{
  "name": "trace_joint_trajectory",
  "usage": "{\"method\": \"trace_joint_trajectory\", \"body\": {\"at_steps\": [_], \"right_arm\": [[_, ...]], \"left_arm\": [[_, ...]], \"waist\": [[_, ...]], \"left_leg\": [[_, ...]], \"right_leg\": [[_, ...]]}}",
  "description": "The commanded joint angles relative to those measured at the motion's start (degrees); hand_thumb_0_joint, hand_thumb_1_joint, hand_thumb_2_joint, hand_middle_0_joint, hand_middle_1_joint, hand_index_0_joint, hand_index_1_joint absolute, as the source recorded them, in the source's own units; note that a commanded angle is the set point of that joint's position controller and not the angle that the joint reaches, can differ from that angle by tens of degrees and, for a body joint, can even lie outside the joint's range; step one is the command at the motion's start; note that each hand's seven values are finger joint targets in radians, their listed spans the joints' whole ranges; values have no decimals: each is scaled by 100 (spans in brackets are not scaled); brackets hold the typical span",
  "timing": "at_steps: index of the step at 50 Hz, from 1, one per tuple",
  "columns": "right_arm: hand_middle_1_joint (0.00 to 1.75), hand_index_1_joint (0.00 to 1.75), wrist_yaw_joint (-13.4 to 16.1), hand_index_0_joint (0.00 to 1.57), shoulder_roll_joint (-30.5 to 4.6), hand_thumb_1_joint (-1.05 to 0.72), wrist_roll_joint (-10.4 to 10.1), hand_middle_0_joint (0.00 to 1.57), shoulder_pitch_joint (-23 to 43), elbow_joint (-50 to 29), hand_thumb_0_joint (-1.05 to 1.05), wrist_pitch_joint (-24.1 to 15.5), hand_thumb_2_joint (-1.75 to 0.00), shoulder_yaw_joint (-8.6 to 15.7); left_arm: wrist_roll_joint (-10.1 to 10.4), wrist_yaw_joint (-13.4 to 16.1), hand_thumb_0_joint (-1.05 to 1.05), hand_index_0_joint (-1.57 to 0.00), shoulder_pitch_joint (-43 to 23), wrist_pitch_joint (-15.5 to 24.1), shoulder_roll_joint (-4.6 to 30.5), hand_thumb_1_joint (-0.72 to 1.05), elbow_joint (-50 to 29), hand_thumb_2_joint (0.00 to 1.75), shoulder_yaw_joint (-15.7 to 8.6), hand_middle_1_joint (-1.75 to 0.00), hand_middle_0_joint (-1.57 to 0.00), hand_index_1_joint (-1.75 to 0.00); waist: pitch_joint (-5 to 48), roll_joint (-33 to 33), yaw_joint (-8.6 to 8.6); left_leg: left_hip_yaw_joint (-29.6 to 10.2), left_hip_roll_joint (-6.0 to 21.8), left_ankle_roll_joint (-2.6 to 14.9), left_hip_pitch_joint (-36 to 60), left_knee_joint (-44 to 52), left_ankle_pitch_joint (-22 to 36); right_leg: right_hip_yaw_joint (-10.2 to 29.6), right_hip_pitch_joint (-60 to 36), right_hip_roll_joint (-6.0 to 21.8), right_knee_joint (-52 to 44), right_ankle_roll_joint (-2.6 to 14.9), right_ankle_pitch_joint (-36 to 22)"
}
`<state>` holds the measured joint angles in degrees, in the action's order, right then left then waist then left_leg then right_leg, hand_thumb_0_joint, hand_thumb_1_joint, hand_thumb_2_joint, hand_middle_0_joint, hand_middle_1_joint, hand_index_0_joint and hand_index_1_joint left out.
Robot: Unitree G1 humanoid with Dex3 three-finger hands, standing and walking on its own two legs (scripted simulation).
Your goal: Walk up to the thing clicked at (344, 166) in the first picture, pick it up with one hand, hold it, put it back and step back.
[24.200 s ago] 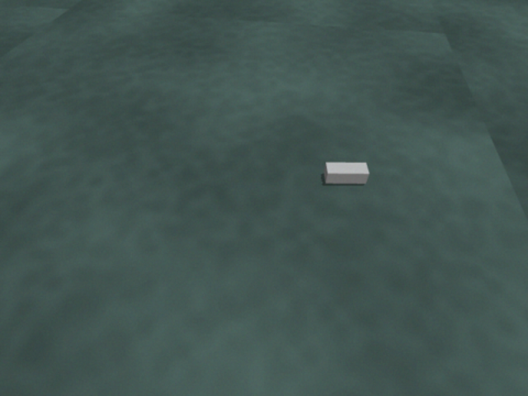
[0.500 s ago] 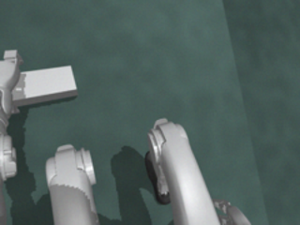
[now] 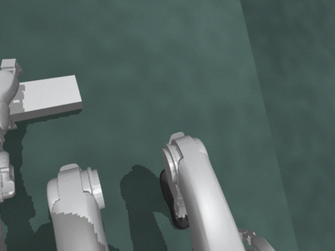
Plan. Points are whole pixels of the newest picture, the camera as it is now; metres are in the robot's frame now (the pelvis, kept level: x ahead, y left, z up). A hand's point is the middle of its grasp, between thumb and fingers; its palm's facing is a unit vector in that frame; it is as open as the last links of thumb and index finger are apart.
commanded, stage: rise first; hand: left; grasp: from above
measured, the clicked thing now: (40, 99) +0.53 +0.21 -0.30
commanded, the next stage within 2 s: approach in 0.54 s
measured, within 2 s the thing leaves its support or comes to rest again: neither
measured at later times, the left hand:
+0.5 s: hand (5, 103) +0.48 +0.26 -0.18, palm faces -0.42 -0.04 -0.91, open 13.7 cm
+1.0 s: hand (24, 83) +0.52 +0.22 -0.16, palm faces -0.39 -0.03 -0.92, open 13.7 cm
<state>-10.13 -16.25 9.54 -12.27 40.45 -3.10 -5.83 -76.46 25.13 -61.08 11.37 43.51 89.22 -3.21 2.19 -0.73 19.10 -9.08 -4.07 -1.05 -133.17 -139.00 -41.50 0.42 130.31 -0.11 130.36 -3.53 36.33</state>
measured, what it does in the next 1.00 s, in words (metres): stands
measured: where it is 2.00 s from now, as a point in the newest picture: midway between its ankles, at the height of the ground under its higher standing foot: (139, 228)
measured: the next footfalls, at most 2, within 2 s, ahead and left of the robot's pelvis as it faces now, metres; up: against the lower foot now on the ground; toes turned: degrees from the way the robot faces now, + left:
none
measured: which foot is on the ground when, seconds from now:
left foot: down 0.00-1.00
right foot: down 0.00-1.00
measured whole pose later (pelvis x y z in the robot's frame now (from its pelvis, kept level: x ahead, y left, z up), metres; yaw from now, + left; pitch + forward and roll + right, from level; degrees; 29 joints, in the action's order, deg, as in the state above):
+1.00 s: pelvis +0.00 +0.00 +0.00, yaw +0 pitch +36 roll -10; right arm -9.8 -16.4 9.9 -11.5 41.2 -4.8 -6.0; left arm -76.1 25.7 -70.0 9.0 40.3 93.3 2.5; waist 2.6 -0.3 20.7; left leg -9.1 -3.8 -1.1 -134.1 -139.1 -40.8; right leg 0.3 131.5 -0.2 130.4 -3.0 35.3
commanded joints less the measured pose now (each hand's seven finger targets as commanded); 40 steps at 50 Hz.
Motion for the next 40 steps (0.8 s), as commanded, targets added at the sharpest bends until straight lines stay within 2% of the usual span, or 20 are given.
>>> {"method": "trace_joint_trajectory", "body": {"at_steps": [1,2,7,9,10,13,17,18,20,22,24,26,28,29,32,33,36,37,39,40], "right_arm": [[30,30,25,20,-1628,-90,-21,20,-1257,-9,0,-8,-90,545],[30,30,6,20,-1600,-90,-18,20,-1266,17,0,-21,-90,552],[30,30,12,20,-1610,-90,-14,20,-1242,0,0,-53,-90,547],[30,30,-8,20,-1577,-90,-15,20,-1231,37,0,-93,-90,537],[30,30,3,20,-1604,-90,-27,20,-1232,41,0,-88,-90,545],[30,30,24,20,-1618,-90,-28,20,-1209,19,0,-124,-90,564],[30,30,1,20,-1632,-90,-8,20,-1254,42,0,-176,-90,596],[30,30,19,20,-1617,-90,-22,20,-1242,46,0,-164,-90,604],[30,30,20,20,-1597,-90,-24,20,-1240,79,0,-165,-90,606],[30,30,15,20,-1612,-90,-30,20,-1265,76,0,-160,-90,615],[30,30,9,20,-1576,-90,-34,20,-1252,103,0,-141,-90,586],[30,30,7,20,-1601,-90,-33,20,-1250,100,0,-134,-90,571],[30,30,21,20,-1618,-90,-62,20,-1214,62,0,-123,-90,584],[30,30,7,20,-1596,-90,-54,20,-1211,65,0,-126,-90,563],[30,30,8,20,-1658,-90,-78,20,-1250,43,0,-115,-90,608],[30,30,5,20,-1622,-89,-99,20,-1181,22,0,-105,-89,609],[30,30,-10,20,-1621,-89,-75,20,-1244,50,0,-83,-89,629],[30,30,1,20,-1594,-89,-86,20,-1265,77,0,-75,-89,637],[30,30,-11,20,-1561,-89,-42,20,-1325,126,0,-98,-89,622],[30,30,14,20,-1582,-89,-61,20,-1341,141,0,-91,-89,627]], "left_arm": [[46,229,0,-9,-1821,-11,1166,-50,-701,98,-182,-102,-8,-101],[62,223,0,-9,-1818,1,1065,-50,-795,98,-146,-101,-9,-100],[74,256,0,-10,-1790,25,1195,-48,-745,96,-213,-101,-9,-100],[93,230,0,-11,-1766,14,1008,-49,-571,97,-86,-99,-10,-99],[131,254,0,-11,-1818,33,1124,-49,-695,97,-158,-99,-10,-99],[146,287,0,-12,-1778,42,1225,-48,-714,96,-203,-97,-12,-97],[118,302,0,-12,-2072,54,1165,-47,-917,96,-156,-98,-12,-97],[140,307,0,-13,-2026,56,1192,-46,-988,95,-187,-98,-12,-98],[187,313,0,-12,-2026,40,1099,-47,-1030,95,-117,-98,-12,-97],[164,331,0,-12,-1984,-7,1177,-47,-962,95,-174,-99,-11,-98],[151,288,0,-13,-1805,-53,900,-46,-636,94,-7,-98,-13,-97],[151,256,0,-13,-1864,-64,948,-46,-629,94,3,-98,-12,-97],[228,239,0,-13,-1717,-103,1123,-47,-668,95,-113,-97,-13,-97],[246,226,0,-14,-1542,-131,1016,-46,-531,94,-79,-98,-13,-97],[217,216,0,-12,-1875,-111,1215,-50,-1046,100,-178,-97,-14,-99],[212,202,0,-11,-1742,-143,1140,-47,-918,97,-128,-101,-9,-99],[196,185,0,-10,-2025,-67,1000,-48,-1174,98,-102,-103,-9,-101],[203,182,0,-10,-2160,-49,876,-49,-1243,99,-11,-104,-8,-102],[205,153,0,-10,-2589,-19,563,-48,-1175,97,187,-105,-7,-102],[207,157,0,-10,-2705,-3,531,-49,-1203,98,240,-105,-7,-102]], "waist": [[3793,-2056,63],[3689,-2097,119],[3819,-1849,83],[3539,-1705,200],[3701,-1739,113],[3740,-1802,38],[3736,-1921,184],[3916,-1894,106],[3936,-1860,147],[3988,-2009,93],[3799,-1941,163],[3730,-1717,201],[3795,-1722,14],[3693,-1749,11],[4004,-2005,-19],[4010,-2025,-41],[3921,-2044,103],[3984,-2017,142],[3799,-2022,364],[3853,-2041,335]], "left_leg": [[512,117,151,3170,1751,1338],[542,117,158,3129,1747,1352],[641,84,228,2905,1640,1262],[651,85,251,2768,1590,1145],[633,76,250,2790,1649,1125],[650,78,241,2827,1678,976],[618,115,217,2965,1639,1041],[638,103,233,2967,1658,1075],[664,106,238,2951,1575,1158],[659,108,207,2995,1621,1303],[653,102,204,3002,1639,1312],[646,93,248,2792,1580,1243],[705,69,267,2677,1605,1183],[693,72,238,2751,1660,1240],[631,101,186,3109,1694,1388],[619,106,175,3165,1698,1398],[570,129,162,3149,1682,1442],[592,124,171,3191,1671,1432],[592,141,184,3080,1622,1273],[588,132,193,3030,1691,1188]], "right_leg": [[-941,-1755,-22,-913,524,-1257],[-950,-1784,-33,-926,519,-1260],[-908,-2016,-49,-1017,492,-1221],[-923,-1908,-79,-1029,492,-1143],[-929,-1975,-80,-1048,500,-1116],[-920,-1943,-65,-1080,502,-980],[-941,-1818,-61,-1016,506,-1038],[-938,-1965,-71,-1044,503,-1064],[-926,-2027,-78,-1040,503,-1163],[-914,-2003,-48,-991,512,-1265],[-952,-1927,-75,-1001,518,-1260],[-963,-1998,-89,-1043,510,-1235],[-907,-2117,-61,-1076,501,-1184],[-925,-2093,-63,-1040,512,-1202],[-946,-1989,-49,-970,539,-1300],[-945,-1955,-53,-943,551,-1316],[-970,-1854,-42,-898,552,-1331],[-952,-1867,-53,-953,546,-1348],[-961,-1777,-63,-992,538,-1266],[-962,-1780,-68,-1042,546,-1195]]}}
